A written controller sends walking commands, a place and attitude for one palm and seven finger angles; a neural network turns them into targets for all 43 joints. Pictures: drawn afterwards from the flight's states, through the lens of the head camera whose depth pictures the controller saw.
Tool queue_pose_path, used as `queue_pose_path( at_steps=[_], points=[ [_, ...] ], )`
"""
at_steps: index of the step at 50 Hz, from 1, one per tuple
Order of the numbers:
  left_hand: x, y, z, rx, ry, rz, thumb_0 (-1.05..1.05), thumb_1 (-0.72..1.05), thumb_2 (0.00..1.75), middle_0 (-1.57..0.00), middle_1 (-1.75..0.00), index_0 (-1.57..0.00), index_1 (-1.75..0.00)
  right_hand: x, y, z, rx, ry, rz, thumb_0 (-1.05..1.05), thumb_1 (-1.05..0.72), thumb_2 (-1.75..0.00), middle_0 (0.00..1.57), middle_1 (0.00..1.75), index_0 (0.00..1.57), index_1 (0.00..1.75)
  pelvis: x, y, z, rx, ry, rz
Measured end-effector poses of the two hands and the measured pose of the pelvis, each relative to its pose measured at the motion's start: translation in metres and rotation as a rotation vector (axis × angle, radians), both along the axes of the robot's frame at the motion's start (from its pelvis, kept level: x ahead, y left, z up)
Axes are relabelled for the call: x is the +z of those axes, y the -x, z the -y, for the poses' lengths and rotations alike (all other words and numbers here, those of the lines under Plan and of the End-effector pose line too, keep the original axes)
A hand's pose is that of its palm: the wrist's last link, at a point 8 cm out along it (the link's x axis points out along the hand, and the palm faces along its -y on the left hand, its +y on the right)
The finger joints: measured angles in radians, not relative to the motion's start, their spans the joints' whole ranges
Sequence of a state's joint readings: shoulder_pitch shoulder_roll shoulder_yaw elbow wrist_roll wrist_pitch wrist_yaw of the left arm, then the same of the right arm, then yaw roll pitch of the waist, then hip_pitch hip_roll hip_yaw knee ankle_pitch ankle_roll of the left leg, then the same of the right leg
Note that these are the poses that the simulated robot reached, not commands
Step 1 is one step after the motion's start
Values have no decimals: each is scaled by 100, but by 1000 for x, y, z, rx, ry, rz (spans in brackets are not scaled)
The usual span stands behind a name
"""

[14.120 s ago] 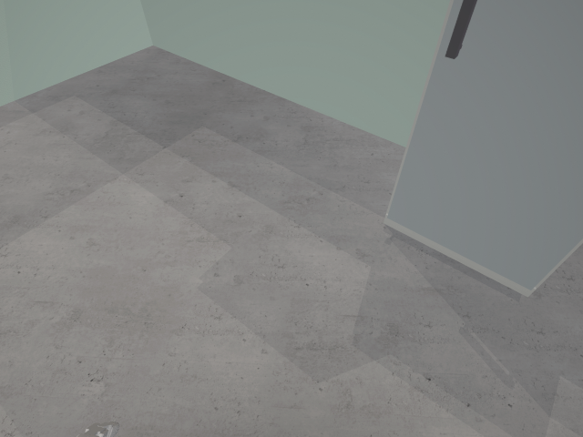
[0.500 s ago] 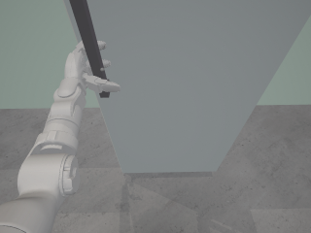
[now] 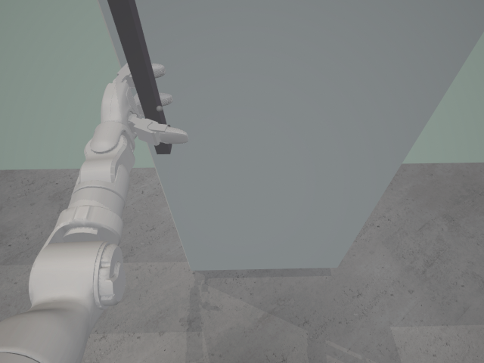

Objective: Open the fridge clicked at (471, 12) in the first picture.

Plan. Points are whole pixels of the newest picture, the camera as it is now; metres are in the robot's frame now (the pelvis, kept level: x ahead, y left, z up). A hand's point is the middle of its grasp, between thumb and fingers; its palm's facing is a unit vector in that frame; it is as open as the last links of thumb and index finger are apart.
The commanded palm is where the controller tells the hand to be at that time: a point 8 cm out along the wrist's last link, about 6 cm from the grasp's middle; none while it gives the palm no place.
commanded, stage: grip the handle and tug to test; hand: left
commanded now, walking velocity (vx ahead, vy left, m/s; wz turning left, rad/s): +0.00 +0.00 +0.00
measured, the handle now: (140, 45) +0.52 +0.15 +0.26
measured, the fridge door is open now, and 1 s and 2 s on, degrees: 0 0 0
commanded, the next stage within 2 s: pull the door a little, standing still in 1.44 s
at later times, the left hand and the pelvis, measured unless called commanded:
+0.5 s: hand (159, 110) +0.47 +0.13 +0.18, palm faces -0.01 -1.00 +0.02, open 8.8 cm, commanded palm +0.45 +0.18 +0.18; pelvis -0.01 +0.00 +0.00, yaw +1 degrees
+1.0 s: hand (162, 108) +0.47 +0.12 +0.18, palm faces -0.01 -1.00 +0.02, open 5.5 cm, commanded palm +0.44 +0.18 +0.18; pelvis +0.00 +0.00 +0.00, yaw -1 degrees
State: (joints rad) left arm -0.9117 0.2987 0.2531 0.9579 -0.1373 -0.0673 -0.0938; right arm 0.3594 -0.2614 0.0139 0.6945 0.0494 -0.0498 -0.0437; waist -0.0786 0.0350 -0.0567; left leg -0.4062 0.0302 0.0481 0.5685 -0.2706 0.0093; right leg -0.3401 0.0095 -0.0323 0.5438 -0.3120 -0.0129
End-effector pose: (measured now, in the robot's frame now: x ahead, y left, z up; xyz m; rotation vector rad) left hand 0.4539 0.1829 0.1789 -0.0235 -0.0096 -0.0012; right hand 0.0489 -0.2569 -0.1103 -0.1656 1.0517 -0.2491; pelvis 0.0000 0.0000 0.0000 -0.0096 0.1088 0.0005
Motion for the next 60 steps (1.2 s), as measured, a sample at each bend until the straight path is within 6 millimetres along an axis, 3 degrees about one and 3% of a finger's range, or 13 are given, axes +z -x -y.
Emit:
queue_pose_path(
  at_steps=[11,23,36,46,60],
  points=[
    [2,7,-4,4,-1,1,-1,-36,36,-32,-122,-31,-122,3,-13,-1,10,0,35,1,-91,-90,20,30,20,30,1,0,0,2,1,11],
    [3,8,-1,-5,-11,-2,0,13,57,-37,-129,-36,-129,4,-16,0,27,8,47,1,-91,-90,20,30,20,30,0,5,0,13,3,12],
    [1,0,6,-17,-8,3,1,69,81,-43,-137,-42,-137,0,7,1,-7,2,-2,1,-91,-90,20,30,20,30,0,4,1,-1,0,0],
    [1,0,5,-15,-9,-3,1,68,82,-43,-140,-44,-140,1,10,4,-30,7,-9,1,-91,-90,20,30,20,30,1,2,2,-7,1,7],
    [1,1,6,-7,-8,1,1,68,81,-43,-140,-45,-140,7,-12,6,-34,4,47,1,-91,-90,20,30,20,30,3,-5,3,-23,-2,10]
  ],
)
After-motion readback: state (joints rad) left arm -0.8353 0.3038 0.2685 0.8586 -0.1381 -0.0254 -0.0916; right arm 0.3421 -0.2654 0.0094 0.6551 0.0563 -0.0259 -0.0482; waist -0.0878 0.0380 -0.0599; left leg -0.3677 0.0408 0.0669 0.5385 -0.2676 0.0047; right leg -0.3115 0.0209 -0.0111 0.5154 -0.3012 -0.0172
